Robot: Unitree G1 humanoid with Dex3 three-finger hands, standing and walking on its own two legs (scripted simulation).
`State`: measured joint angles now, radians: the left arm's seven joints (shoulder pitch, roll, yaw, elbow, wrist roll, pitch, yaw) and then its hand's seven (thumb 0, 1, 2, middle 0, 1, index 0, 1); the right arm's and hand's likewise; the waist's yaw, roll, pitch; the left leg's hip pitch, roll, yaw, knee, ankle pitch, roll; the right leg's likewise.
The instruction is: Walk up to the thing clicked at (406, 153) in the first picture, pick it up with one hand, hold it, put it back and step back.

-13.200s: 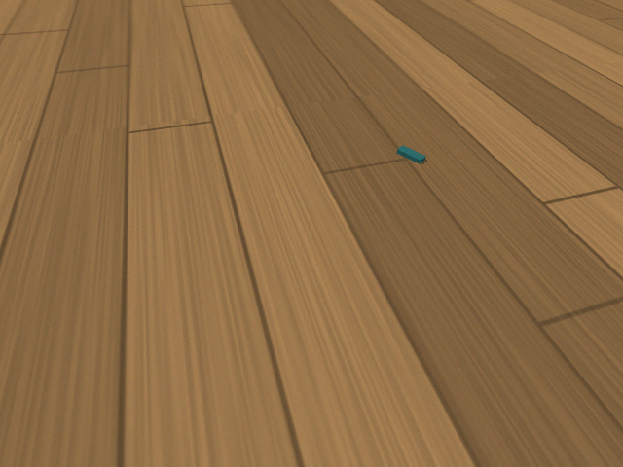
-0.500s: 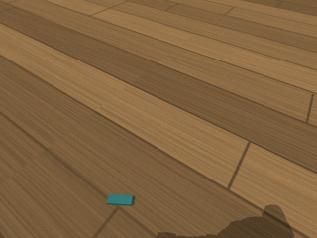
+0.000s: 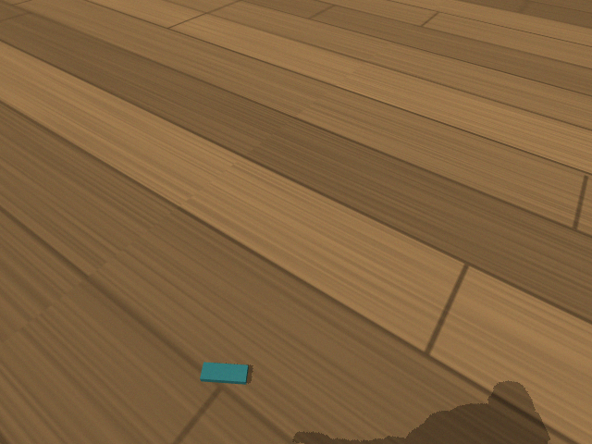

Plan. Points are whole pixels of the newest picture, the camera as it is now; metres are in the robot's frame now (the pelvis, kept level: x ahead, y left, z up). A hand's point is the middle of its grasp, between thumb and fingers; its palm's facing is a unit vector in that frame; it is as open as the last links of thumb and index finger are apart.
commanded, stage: stand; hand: left
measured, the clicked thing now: (224, 373) +0.49 +0.23 -0.77
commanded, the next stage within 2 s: walk up in 0.34 s
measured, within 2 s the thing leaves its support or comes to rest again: neither
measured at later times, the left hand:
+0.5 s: hand out of the picture +0.06 +0.26 -0.16, palm faces +0.01 -0.94 -0.35, open 7.3 cm
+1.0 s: hand (131, 425) +0.20 +0.26 -0.17, palm faces +0.00 -0.93 -0.37, open 7.3 cm
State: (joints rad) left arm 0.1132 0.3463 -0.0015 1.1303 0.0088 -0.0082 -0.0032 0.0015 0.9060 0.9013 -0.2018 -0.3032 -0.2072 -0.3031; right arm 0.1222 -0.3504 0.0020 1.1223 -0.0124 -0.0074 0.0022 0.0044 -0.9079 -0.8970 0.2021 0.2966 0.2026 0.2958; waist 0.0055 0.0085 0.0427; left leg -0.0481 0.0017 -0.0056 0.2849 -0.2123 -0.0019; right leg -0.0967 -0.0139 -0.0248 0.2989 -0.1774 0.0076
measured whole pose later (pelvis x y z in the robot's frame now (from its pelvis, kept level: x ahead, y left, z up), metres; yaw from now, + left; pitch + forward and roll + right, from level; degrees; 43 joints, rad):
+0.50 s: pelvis +0.01 +0.00 -0.01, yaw +0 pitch -3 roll +0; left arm 0.19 0.36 0.04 1.09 0.03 -0.01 -0.03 0.00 0.91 0.90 -0.20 -0.30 -0.21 -0.30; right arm 0.21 -0.36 -0.04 1.07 -0.03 0.00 0.03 0.00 -0.91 -0.90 0.20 0.30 0.20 0.30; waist 0.01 0.01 0.01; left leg -0.08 0.00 0.00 0.44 -0.32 0.02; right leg -0.13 -0.01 -0.02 0.45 -0.28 -0.01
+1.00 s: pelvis +0.08 +0.00 -0.03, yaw +1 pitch -6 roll -1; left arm 0.10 0.35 0.05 0.94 0.01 0.00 0.00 0.00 0.91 0.90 -0.20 -0.30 -0.21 -0.30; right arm 0.25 -0.37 -0.05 0.95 0.01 0.02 -0.02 0.01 -0.91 -0.90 0.20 0.30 0.20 0.30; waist -0.02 0.03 0.18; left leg -0.08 0.00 -0.04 0.78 -0.50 0.03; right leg -0.32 0.03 -0.06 0.59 -0.15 -0.05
